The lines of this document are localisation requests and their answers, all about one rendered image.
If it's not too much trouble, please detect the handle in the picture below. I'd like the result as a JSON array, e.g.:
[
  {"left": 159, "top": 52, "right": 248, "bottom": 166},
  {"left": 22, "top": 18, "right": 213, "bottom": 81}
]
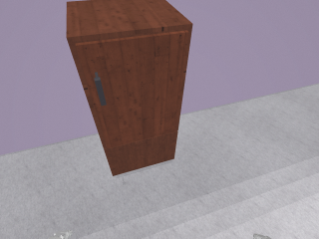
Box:
[{"left": 94, "top": 72, "right": 107, "bottom": 106}]

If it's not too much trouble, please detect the cupboard door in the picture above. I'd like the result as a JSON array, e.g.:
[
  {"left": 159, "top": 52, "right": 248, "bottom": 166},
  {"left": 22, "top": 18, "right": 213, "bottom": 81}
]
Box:
[{"left": 75, "top": 30, "right": 189, "bottom": 148}]

